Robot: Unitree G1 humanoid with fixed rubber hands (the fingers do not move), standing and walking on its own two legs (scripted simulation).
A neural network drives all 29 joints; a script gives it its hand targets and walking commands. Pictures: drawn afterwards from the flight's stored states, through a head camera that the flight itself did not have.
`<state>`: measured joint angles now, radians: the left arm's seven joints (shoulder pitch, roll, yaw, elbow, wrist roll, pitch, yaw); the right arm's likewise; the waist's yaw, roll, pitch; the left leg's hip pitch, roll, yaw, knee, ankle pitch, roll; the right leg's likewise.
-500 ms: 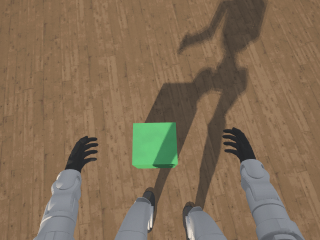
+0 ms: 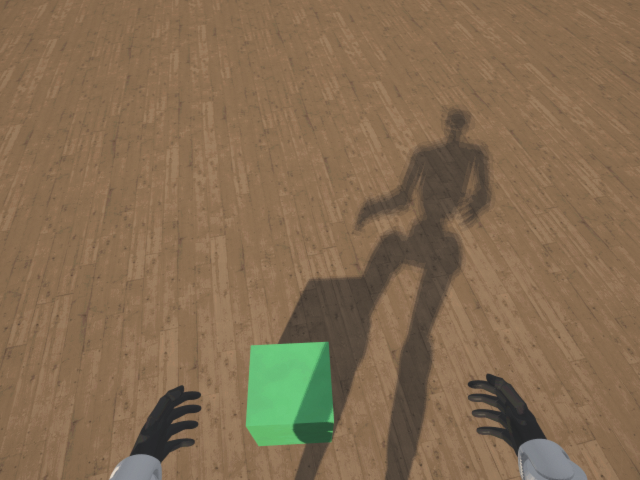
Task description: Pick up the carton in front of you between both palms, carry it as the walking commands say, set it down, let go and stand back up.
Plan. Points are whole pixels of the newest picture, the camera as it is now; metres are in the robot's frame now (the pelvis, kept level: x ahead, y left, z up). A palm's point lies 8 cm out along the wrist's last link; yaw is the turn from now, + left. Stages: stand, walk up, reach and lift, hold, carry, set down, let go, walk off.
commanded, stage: let go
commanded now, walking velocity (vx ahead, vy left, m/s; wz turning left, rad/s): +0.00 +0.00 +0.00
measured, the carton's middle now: (292, 395) +0.39 +0.09 -0.65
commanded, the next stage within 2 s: stand in 0.26 s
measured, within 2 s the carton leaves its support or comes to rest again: neither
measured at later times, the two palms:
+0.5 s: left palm (98, 460) +0.16 +0.30 -0.09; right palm (544, 451) +0.15 -0.26 -0.08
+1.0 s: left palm (86, 478) +0.14 +0.32 -0.10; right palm (551, 470) +0.13 -0.27 -0.09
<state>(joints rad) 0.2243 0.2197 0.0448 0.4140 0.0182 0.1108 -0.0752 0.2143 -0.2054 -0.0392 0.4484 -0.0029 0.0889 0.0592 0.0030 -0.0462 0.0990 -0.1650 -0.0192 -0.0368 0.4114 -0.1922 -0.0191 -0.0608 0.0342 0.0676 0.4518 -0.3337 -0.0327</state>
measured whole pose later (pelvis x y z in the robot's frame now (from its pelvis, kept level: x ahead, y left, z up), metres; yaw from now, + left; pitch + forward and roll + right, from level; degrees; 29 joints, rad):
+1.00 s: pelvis +0.02 +0.03 +0.00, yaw -1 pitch -1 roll +0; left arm 0.21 0.36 0.02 0.78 0.03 0.00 0.03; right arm 0.13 -0.33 -0.03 0.89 -0.03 -0.01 -0.02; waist -0.01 -0.03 0.01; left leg -0.22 -0.03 0.00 0.48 -0.25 0.02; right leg -0.08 0.02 0.10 0.44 -0.34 0.01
